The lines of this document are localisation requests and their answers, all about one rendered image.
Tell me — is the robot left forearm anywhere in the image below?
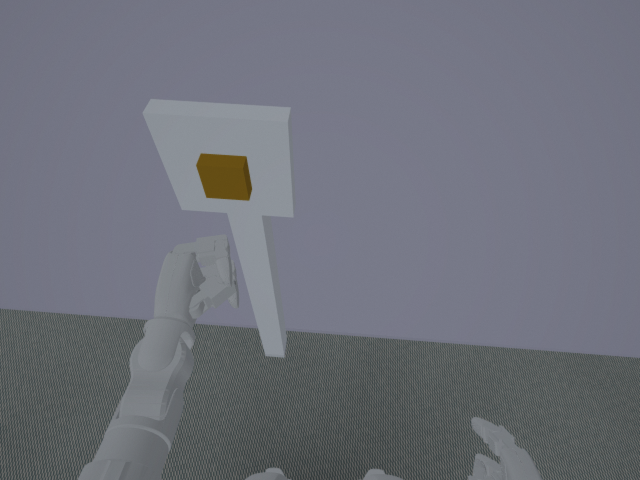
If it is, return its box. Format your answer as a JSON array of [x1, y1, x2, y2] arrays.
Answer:
[[78, 317, 196, 480]]

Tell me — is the robot right hand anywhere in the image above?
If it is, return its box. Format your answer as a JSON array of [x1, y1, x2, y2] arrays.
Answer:
[[468, 417, 543, 480]]

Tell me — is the robot shin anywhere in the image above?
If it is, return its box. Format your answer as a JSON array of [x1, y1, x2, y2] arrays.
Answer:
[[265, 468, 285, 476], [364, 469, 385, 478]]

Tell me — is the right robot shin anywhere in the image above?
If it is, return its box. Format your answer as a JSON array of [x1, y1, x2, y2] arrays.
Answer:
[[364, 469, 385, 478]]

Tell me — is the panel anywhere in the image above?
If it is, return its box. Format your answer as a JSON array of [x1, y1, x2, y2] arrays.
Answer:
[[143, 99, 296, 358]]

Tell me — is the robot left hand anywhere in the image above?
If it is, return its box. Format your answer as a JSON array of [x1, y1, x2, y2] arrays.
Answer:
[[154, 234, 239, 328]]

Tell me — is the button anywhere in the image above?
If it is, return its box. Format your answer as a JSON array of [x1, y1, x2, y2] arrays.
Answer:
[[196, 153, 252, 201]]

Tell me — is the left robot shin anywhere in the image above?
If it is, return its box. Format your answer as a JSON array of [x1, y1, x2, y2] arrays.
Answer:
[[265, 468, 285, 476]]

